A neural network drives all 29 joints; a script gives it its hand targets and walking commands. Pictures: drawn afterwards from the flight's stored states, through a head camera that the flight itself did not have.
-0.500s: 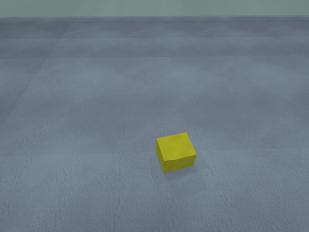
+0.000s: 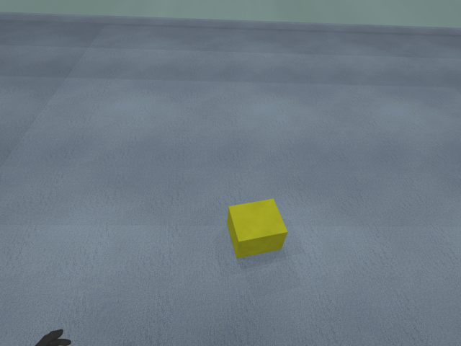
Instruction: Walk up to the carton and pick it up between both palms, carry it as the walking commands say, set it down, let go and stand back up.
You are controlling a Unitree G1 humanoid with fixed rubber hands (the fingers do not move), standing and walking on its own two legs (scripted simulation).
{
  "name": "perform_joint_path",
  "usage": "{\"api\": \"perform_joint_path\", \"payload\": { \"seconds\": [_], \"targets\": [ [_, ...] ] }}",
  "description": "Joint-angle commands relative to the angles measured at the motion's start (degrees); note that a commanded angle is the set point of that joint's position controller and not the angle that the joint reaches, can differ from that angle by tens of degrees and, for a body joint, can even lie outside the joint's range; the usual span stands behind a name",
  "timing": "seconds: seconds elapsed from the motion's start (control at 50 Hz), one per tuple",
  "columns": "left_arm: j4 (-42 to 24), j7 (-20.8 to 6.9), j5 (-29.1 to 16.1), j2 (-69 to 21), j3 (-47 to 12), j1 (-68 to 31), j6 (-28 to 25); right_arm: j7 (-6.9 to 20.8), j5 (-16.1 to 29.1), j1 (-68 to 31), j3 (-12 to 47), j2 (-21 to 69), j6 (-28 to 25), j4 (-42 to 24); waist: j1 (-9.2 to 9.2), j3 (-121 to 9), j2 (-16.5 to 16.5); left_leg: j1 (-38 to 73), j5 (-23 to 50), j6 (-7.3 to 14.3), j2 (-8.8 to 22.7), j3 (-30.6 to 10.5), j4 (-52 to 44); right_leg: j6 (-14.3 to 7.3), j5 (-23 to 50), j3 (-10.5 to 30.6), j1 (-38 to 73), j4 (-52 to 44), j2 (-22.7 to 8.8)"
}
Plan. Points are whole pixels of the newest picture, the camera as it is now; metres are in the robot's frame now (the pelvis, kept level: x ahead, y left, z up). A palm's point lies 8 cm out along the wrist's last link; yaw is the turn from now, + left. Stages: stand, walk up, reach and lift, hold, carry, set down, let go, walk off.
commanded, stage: walk up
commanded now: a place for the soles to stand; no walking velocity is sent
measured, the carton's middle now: (255, 228) +0.79 -0.14 -0.69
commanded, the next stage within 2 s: none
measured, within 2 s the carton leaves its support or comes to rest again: neither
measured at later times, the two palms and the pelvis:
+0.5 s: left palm out of the picture +0.12 +0.22 -0.12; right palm out of the picture +0.26 -0.46 -0.08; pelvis +0.13 -0.12 -0.03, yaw +8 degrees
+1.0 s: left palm (201, 271) +0.31 +0.06 -0.08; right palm out of the picture +0.40 -0.61 -0.12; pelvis +0.28 -0.28 -0.02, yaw +12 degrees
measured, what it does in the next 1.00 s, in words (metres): steps to the right: right foot, then left foot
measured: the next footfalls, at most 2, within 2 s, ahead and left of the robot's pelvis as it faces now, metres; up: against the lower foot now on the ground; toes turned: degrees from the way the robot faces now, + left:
right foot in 0.18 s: +0.15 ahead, -0.23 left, +0.00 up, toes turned +0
left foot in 0.46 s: +0.22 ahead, -0.02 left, +0.00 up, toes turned +12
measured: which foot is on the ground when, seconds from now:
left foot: down 0.00-0.18, up 0.20-0.44, down 0.46-0.86, up 0.88-1.00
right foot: up 0.00-0.16, down 0.18-0.46, up 0.48-0.82, down 0.84-1.00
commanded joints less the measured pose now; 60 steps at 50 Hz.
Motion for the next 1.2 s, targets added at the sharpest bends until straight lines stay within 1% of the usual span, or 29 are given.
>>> {"api": "perform_joint_path", "payload": {
  "seconds": [0.0, 0.04, 0.1, 0.12, 0.14, 0.16, 0.18, 0.2, 0.22, 0.28, 0.34, 0.4, 0.42, 0.44, 0.46, 0.5, 0.56, 0.6, 0.72, 0.78, 0.8, 0.82, 0.84, 0.86, 0.88, 0.92, 0.96, 1.06, 1.18],
  "targets": [
    [-8.6, -1.8, -0.5, 8.7, 3.5, -3.6, -0.6, -0.6, -0.2, 1.1, -4.7, -16.6, -1.6, -7.2, -0.63, -0.8, 8.4, 2.6, -6.6, 11.8, 14.3, -14.5, -8.8, 1.7, -0.6, 2.2, -8.6, 2.1, -4.3],
    [-10.3, -2.2, -0.8, 8.6, 3.7, -4.0, -0.4, -0.4, -0.4, 0.7, -5.1, -17.5, -1.7, -8.3, -0.13, 1.3, 10.9, -3.0, -7.5, 11.0, 13.0, -11.4, -7.8, 1.5, -0.1, 0.8, -5.0, -1.5, -4.5],
    [-9.0, -2.2, -0.9, 8.9, 4.7, 3.6, -0.4, -0.4, -0.3, -3.5, -5.1, -17.9, -1.3, -10.4, 4.91, -0.2, 10.6, -15.4, -11.9, 7.9, 9.6, -5.7, -0.8, 0.1, 5.5, -5.0, 11.0, -8.1, -2.5],
    [-6.9, -1.7, -0.8, 10.5, 5.5, 10.2, -0.7, -0.7, -0.7, -3.5, -4.4, -15.6, -1.1, -10.7, 7.99, -2.3, 4.8, -22.2, -14.4, 6.7, 6.6, -2.7, 9.7, -0.2, 5.9, -5.5, 20.9, -9.8, -0.9],
    [-5.2, -0.8, -0.2, 13.5, 6.4, 19.0, -1.2, -1.0, -0.9, -1.7, -3.0, -11.5, -0.9, -11.6, 12.28, -5.5, -9.4, -29.1, -17.9, 5.5, 1.3, 1.6, 28.9, -1.8, -3.9, 0.7, 28.0, -17.7, -4.9],
    [-7.2, 0.1, 0.7, 17.5, 6.8, 20.5, -1.6, -1.5, -0.4, -3.6, -1.3, -7.8, -0.8, -13.3, 14.19, -1.4, -19.6, -36.9, -24.0, 3.2, -4.4, -3.1, 45.8, -5.8, -17.6, 22.1, 22.0, -28.8, -16.0],
    [-10.5, 0.1, -0.3, 18.6, 6.0, 11.9, -1.9, -2.3, 0.9, -2.8, -2.4, -11.2, -0.5, -13.8, 7.68, 2.2, -11.5, -36.4, -18.0, 2.8, -0.6, -5.8, 49.6, -10.0, -20.8, 31.4, 13.1, -35.9, -22.0],
    [-12.0, 0.2, -1.5, 17.2, 5.3, 8.5, -1.9, -2.1, 1.0, -0.1, -3.1, -14.7, -0.6, -11.8, 4.27, 2.4, -4.7, -31.9, -15.1, 2.8, 2.1, -5.1, 50.0, -10.4, -22.3, 27.7, 9.9, -34.5, -20.3],
    [-12.9, 0.5, -1.7, 15.7, 5.2, 6.8, -1.7, -1.7, 1.0, 2.9, -3.4, -15.7, -0.5, -10.6, 2.70, 2.5, -4.9, -29.8, -13.6, 2.1, 4.1, -3.5, 45.7, -10.8, -20.7, 22.6, 9.4, -31.5, -18.1],
    [-14.0, 0.3, -0.6, 13.8, 4.7, 5.8, -1.6, 0.0, 1.3, 7.9, -3.3, -14.1, -0.4, -9.0, 1.99, 4.6, -9.3, -19.0, -13.8, 1.1, 3.8, 3.6, 30.9, -11.6, -8.9, 9.9, 0.8, -28.3, -14.9],
    [-15.5, 0.1, -0.8, 13.3, 3.9, 5.9, -1.3, 0.7, 1.8, 8.1, -3.5, -12.3, -0.4, -10.1, 1.36, 4.3, -9.5, -10.0, -9.1, 1.8, 1.2, 6.4, 22.5, -11.6, -6.4, 6.5, -3.8, -28.4, -13.1],
    [-17.2, 0.0, -1.4, 10.5, 2.6, 5.4, -0.2, -0.2, 1.6, 14.7, -4.6, -12.7, -1.7, -9.5, -2.33, -0.7, -0.2, 6.3, -0.9, 2.1, -1.3, 7.0, 10.3, -9.9, -6.4, 0.4, -7.8, -14.8, -9.9],
    [-17.5, -0.1, -1.7, 7.8, 1.8, 6.8, -0.3, -1.1, 1.0, 19.0, -5.6, -15.6, -2.2, -9.3, -5.08, -3.9, 8.0, 13.4, -8.0, 3.1, 4.3, -3.0, 2.6, -7.1, -4.7, -3.2, -12.9, -0.6, -6.7],
    [-19.1, 0.1, -1.6, 4.3, 1.1, 7.2, -0.6, -2.1, -0.2, 20.1, -6.8, -21.8, -2.7, -11.0, -5.24, -3.7, 20.7, 16.8, -23.4, 7.7, 21.1, -32.9, -8.3, -3.3, -7.8, -4.7, -24.8, 16.7, 0.0],
    [-17.3, 0.7, -1.0, 8.7, 2.3, 8.9, -0.2, -2.6, 0.7, 16.5, -6.6, -21.8, -2.7, -13.9, -2.82, -1.9, 7.9, 12.2, -21.2, 10.5, 25.3, -40.1, -9.6, -1.9, -4.3, 4.0, -24.0, 22.3, -1.2],
    [-14.7, 0.4, -1.2, 13.1, 3.6, 10.5, 0.4, -2.8, 1.7, 11.0, -5.5, -18.7, -2.9, -14.2, -0.09, -0.1, 0.4, 7.2, -11.3, 11.7, 21.9, -29.5, -5.6, -0.4, 0.7, 5.3, -20.9, 23.5, -4.8],
    [-12.7, 0.1, -1.6, 11.0, 3.9, 13.8, 0.3, -2.1, 1.6, 8.4, -4.3, -15.4, -3.2, -15.4, 2.25, 1.9, 4.8, -1.2, 6.7, 10.3, 14.6, -11.6, -2.1, 0.8, 4.9, 4.0, -13.7, 19.9, -5.2],
    [-13.7, -0.5, -2.0, 9.7, 3.7, 12.6, 0.5, -1.9, 1.2, 9.7, -4.6, -16.7, -3.3, -15.1, 1.58, 2.0, 8.3, -3.3, 13.6, 11.0, 13.2, -6.2, -0.8, 1.6, 6.3, 1.7, -12.5, 16.2, -5.4],
    [-15.5, -1.7, -2.3, 9.3, 3.9, 5.6, 0.5, -1.3, 0.7, 10.5, -5.6, -19.8, -3.2, -15.9, -1.01, -0.2, 12.8, -4.8, 1.7, 11.0, 12.6, -3.7, 0.9, 1.3, 3.4, -2.6, -7.8, 2.3, -4.7],
    [-11.7, -0.3, -2.4, 9.0, 4.3, 12.5, -0.7, -1.1, 0.8, 4.7, -4.6, -18.2, -2.3, -17.5, 3.86, -2.4, 13.4, -14.7, 4.3, 8.5, 11.1, -0.7, 8.4, -0.2, 7.3, -7.6, 8.6, -5.9, -1.5],
    [-9.3, 0.7, -2.3, 10.4, 4.9, 17.1, -1.4, -1.2, 0.6, 6.0, -3.4, -14.7, -1.6, -17.0, 5.92, -4.0, 5.4, -17.5, 3.8, 6.8, 8.3, 1.3, 20.2, -0.6, 5.7, -6.9, 15.3, -10.2, 0.3],
    [-8.8, 1.8, -1.1, 14.9, 5.9, 22.2, -2.3, -1.3, 0.9, 7.8, -1.9, -9.6, -1.1, -17.5, 9.41, -5.1, -10.2, -25.6, -5.3, 4.5, 2.6, 4.7, 39.3, -3.0, -1.8, 5.0, 20.1, -19.8, -7.3],
    [-10.9, 2.6, -0.7, 19.5, 5.8, 20.9, -3.2, -1.9, 1.6, 6.4, -0.6, -7.3, -0.6, -19.3, 8.17, -1.6, -19.5, -33.8, -21.1, 2.3, -3.5, -1.5, 47.4, -5.9, 1.3, 26.1, 15.3, -29.0, -19.7],
    [-11.6, 2.3, -1.9, 20.0, 5.7, 16.9, -2.9, -2.9, 2.0, 4.9, -2.7, -13.2, -0.1, -18.6, 5.95, -1.3, -10.9, -32.8, -18.8, 2.3, -1.1, -6.7, 50.2, -9.3, 0.8, 28.7, 10.9, -29.2, -22.0],
    [-12.2, 2.4, -2.9, 17.4, 5.0, 13.7, -2.6, -2.8, 1.8, 5.3, -3.1, -14.6, 0.2, -16.8, 3.42, 0.7, -6.2, -29.6, -15.9, 1.8, 0.9, -6.5, 50.2, -9.7, -1.8, 22.6, 6.9, -27.9, -19.3],
    [-13.0, 3.5, -2.9, 13.7, 3.9, 10.3, -3.1, -2.0, 1.9, 10.1, -2.7, -13.2, 0.1, -13.8, 0.97, 2.9, -6.2, -29.1, -10.8, 0.7, 2.3, -3.5, 44.8, -10.5, 10.1, 13.5, 7.5, -22.6, -16.2],
    [-12.5, 4.1, -2.4, 11.4, 2.7, 10.2, -3.9, -0.8, 1.7, 10.8, -1.9, -11.0, 0.9, -12.2, 1.08, 2.1, -6.5, -22.5, -9.9, 0.7, 1.5, -3.0, 37.0, -10.4, 26.2, 5.4, 4.1, -19.6, -14.6],
    [-12.4, 5.4, -3.6, 11.4, 1.5, 12.2, -5.3, 0.6, 1.0, 5.2, -1.2, -8.5, 3.5, -13.5, 2.26, -1.5, -5.1, -18.2, -4.4, 1.1, -1.2, -3.0, 30.4, -8.6, 47.1, 3.0, 9.1, -16.7, -17.0],
    [-12.6, 7.3, -3.6, 13.6, 1.9, 14.1, -4.6, 2.1, 0.3, -1.0, -1.8, -8.2, 5.6, -15.9, 3.35, -3.5, -4.9, -19.5, -8.3, 1.9, 0.1, -1.2, 27.9, -7.9, 46.3, 2.9, 15.0, -13.9, -19.3]
  ]
}}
